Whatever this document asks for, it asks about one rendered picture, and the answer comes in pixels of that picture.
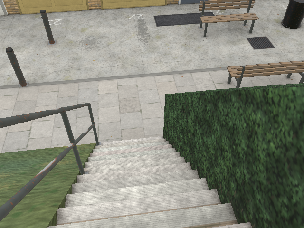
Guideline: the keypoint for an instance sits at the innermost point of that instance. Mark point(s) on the stairs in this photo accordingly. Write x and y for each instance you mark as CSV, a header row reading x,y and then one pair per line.
x,y
143,183

